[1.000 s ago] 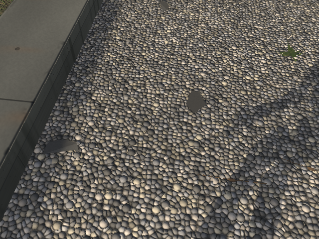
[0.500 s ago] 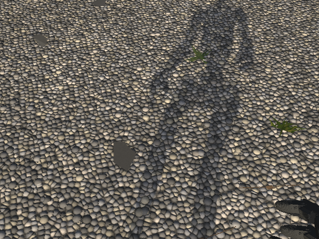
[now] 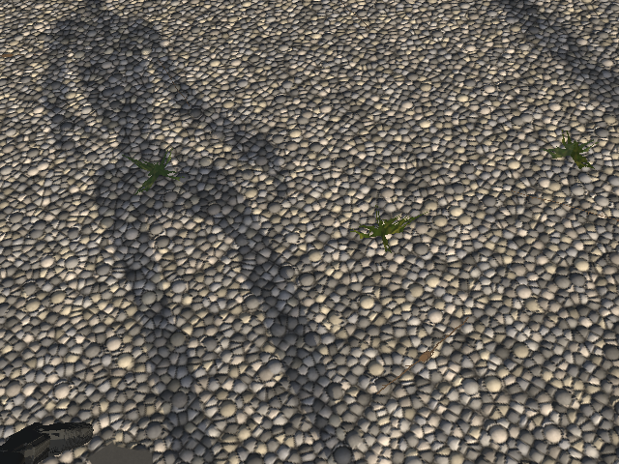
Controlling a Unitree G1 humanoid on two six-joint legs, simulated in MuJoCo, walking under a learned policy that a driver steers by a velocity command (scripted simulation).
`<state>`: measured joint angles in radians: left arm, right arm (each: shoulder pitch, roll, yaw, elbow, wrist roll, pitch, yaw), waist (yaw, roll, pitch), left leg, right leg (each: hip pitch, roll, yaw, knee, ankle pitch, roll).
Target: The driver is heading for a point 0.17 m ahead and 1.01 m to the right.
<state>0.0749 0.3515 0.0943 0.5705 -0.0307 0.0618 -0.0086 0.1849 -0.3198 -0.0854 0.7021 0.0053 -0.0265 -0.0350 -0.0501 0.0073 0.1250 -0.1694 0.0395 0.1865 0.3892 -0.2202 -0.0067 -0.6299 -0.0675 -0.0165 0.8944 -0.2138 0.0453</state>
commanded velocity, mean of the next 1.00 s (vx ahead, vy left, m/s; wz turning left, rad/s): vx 0.11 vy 0.00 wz -0.59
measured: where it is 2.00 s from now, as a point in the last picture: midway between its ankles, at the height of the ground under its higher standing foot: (598, 389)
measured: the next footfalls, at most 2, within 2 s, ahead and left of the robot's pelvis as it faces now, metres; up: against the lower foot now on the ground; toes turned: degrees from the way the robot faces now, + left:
right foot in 0.12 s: +0.16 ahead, -0.12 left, +0.00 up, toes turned -9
left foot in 0.52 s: +0.22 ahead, +0.10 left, +0.00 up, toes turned -27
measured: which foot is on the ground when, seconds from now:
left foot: down 0.00-0.12, up 0.14-0.50, down 0.52-0.86, up 0.88-1.00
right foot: up 0.00-0.10, down 0.12-0.52, up 0.54-0.80, down 0.82-1.00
